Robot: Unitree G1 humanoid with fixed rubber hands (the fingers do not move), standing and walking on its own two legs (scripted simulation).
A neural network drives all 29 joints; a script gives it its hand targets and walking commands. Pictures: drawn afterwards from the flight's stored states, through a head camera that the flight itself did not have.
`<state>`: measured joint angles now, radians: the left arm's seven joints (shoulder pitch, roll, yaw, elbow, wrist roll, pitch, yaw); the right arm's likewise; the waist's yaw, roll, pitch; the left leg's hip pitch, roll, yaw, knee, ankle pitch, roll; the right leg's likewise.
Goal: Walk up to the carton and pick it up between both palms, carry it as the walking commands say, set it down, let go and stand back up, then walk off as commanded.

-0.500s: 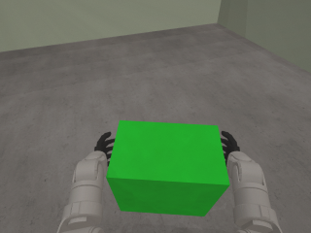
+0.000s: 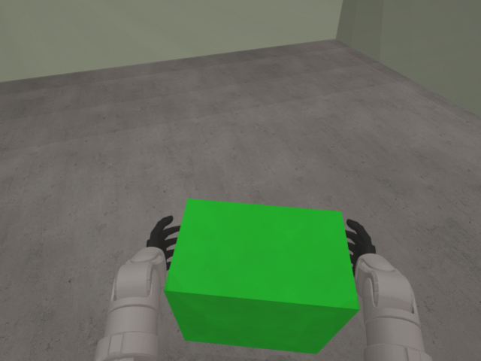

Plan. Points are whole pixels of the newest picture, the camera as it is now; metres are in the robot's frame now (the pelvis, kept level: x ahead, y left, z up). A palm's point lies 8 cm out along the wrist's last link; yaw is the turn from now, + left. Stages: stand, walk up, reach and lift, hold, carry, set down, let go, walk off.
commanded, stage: reach and lift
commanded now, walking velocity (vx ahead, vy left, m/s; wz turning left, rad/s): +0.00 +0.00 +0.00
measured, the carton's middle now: (256, 281) +0.27 +0.00 -0.02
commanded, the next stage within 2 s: hold in 0.12 s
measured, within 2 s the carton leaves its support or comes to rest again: neither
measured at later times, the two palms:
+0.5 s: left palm (157, 253) +0.28 +0.17 +0.04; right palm (364, 261) +0.28 -0.18 +0.04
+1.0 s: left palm (155, 265) +0.27 +0.18 +0.03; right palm (364, 271) +0.27 -0.18 +0.03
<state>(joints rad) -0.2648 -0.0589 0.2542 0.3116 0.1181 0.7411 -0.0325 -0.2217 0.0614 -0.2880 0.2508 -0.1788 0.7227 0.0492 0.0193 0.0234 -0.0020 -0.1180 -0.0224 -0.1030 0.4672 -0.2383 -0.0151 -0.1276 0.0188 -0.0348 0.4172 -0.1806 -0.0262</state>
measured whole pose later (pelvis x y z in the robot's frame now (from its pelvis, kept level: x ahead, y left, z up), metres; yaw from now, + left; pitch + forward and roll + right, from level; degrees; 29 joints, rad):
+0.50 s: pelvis +0.00 +0.00 +0.00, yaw +0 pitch -6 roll -1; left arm -0.26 -0.06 0.24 0.27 0.12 0.74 -0.04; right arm -0.21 0.06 -0.28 0.22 -0.17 0.72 0.05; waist 0.02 0.02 0.00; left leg -0.12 -0.02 -0.10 0.47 -0.24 -0.01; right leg -0.13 0.02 -0.03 0.42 -0.18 -0.03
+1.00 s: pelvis +0.00 +0.00 +0.00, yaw +0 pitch -7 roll -1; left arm -0.17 -0.07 0.22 0.21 0.12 0.75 -0.04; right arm -0.14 0.07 -0.26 0.17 -0.16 0.73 0.05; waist 0.02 0.02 0.01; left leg -0.10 -0.02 -0.11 0.45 -0.23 -0.01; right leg -0.11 0.02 -0.03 0.40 -0.18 -0.03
